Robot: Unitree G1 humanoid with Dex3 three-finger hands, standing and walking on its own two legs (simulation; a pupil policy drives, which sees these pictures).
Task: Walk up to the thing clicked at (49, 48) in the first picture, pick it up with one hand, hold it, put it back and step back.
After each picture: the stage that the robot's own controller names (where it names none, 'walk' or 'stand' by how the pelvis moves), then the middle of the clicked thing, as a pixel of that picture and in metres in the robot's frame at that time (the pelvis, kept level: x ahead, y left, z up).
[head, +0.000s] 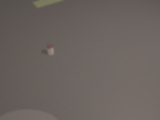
stand; (50, 49) +1.31 +0.33 -0.72
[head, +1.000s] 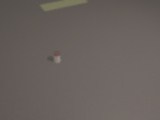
walk; (57, 57) +1.21 +0.15 -0.71
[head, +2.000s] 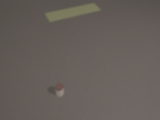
walk; (59, 90) +0.74 +0.14 -0.71
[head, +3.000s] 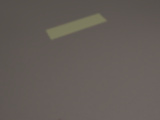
walk; out of the picture +0.45 +0.19 -0.70
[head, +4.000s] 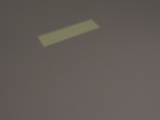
stand; out of the picture +0.37 +0.17 -0.72
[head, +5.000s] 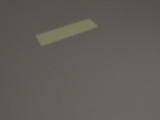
stand; out of the picture +0.37 +0.16 -0.72
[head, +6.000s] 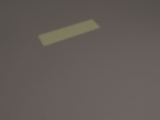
stand; out of the picture +0.37 +0.16 -0.72
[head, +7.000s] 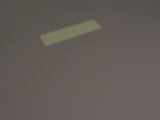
stand; out of the picture +0.37 +0.16 -0.72
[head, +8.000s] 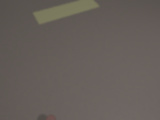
go down; out of the picture +0.39 +0.16 -0.69
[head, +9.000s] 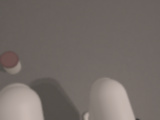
go down; (11, 63) +0.44 +0.23 -0.28
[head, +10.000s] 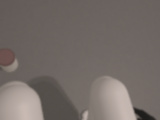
close in; (7, 60) +0.44 +0.24 -0.27
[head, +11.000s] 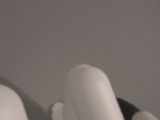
close; out of the picture +0.41 +0.28 -0.22
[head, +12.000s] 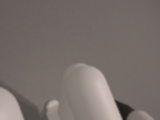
close; out of the picture +0.41 +0.28 -0.22
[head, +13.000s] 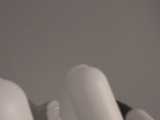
lift; out of the picture +0.38 +0.27 -0.23
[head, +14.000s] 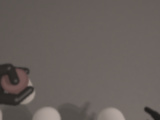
lift; (20, 87) +0.33 +0.19 -0.01
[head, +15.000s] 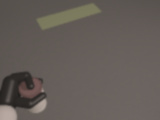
hold; (33, 96) +0.32 +0.16 -0.01
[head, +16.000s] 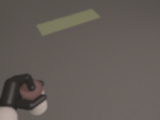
hold; (34, 98) +0.32 +0.16 -0.01
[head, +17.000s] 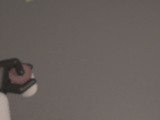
crouch; (24, 81) +0.38 +0.18 -0.06
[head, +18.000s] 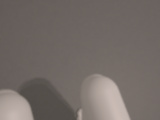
lower; out of the picture +0.49 +0.27 -0.09
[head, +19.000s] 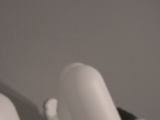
lower; out of the picture +0.43 +0.30 -0.22
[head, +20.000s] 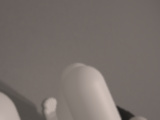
lower; out of the picture +0.43 +0.31 -0.23
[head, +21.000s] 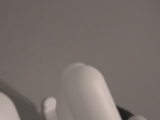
lower; out of the picture +0.43 +0.31 -0.23
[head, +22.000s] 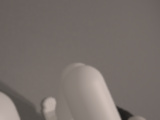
lower; out of the picture +0.43 +0.31 -0.23
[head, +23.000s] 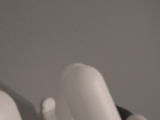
open; out of the picture +0.43 +0.29 -0.24
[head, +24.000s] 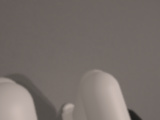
stand; out of the picture +0.43 +0.27 -0.25
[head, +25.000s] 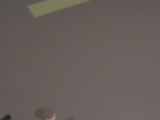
stand; (49, 115) +0.41 +0.17 -0.61
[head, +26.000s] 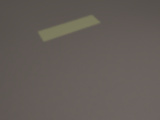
stand; out of the picture +0.42 +0.17 -0.67
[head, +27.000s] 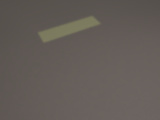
stand; out of the picture +0.41 +0.17 -0.67
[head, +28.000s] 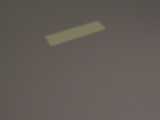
stand; out of the picture +0.43 +0.16 -0.72
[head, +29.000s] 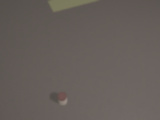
walk; (62, 98) +0.52 +0.12 -0.69
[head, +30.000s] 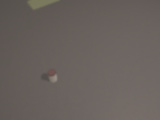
walk; (52, 75) +0.78 +0.24 -0.69
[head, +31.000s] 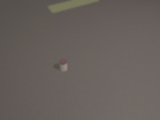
stand; (63, 65) +1.04 +0.17 -0.70
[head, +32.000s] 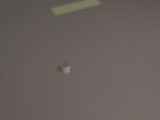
stand; (66, 67) +1.04 +0.14 -0.72
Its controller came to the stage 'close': yes
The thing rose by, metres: 0.71
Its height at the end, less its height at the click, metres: +0.00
